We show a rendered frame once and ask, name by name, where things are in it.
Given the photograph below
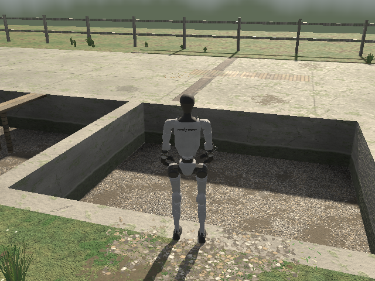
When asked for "left robot thigh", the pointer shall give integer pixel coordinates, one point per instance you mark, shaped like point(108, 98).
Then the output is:
point(174, 176)

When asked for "robot right upper arm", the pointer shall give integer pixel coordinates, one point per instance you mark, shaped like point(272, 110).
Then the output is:
point(205, 124)

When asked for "robot thigh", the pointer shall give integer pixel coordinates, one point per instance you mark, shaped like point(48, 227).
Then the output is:
point(174, 176)
point(201, 177)

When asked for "right robot thigh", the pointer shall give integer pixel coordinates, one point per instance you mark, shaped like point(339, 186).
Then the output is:
point(201, 177)

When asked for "left robot forearm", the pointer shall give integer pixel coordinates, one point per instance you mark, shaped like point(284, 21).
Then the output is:
point(164, 153)

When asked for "robot left upper arm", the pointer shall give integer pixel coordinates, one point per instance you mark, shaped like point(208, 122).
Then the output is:
point(169, 124)

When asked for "robot right hand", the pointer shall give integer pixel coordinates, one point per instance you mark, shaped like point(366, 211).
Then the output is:
point(208, 160)

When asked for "right robot forearm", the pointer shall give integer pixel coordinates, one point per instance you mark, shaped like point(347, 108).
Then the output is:
point(210, 152)

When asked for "robot left hand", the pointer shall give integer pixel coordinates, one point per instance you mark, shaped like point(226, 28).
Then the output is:
point(168, 158)

